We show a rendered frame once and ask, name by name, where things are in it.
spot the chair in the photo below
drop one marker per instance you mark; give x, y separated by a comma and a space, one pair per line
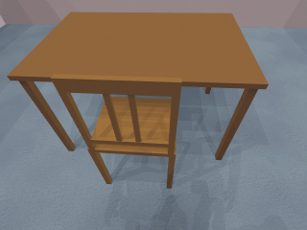
126, 125

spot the table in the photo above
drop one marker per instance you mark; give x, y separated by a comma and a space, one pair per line
203, 49

